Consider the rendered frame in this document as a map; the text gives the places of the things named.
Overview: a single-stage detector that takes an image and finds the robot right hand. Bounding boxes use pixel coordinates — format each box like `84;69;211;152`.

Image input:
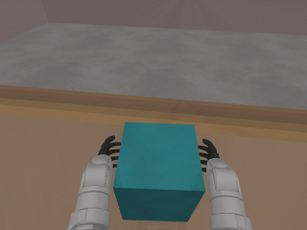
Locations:
198;139;220;173

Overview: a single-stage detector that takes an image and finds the robot left forearm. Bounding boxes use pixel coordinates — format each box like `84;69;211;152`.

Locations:
67;154;113;230

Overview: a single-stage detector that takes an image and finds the carton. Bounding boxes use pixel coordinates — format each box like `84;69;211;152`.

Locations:
113;122;205;222

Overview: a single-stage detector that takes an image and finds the robot left hand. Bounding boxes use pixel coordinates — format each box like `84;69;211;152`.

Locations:
98;135;121;168

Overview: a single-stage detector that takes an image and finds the robot right forearm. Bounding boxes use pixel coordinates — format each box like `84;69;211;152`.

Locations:
205;158;253;230

